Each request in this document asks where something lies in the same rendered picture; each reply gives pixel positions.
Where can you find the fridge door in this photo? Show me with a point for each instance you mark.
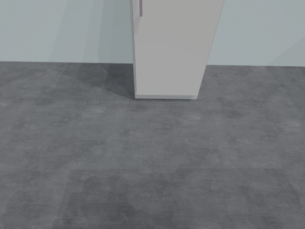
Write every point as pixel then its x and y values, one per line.
pixel 172 41

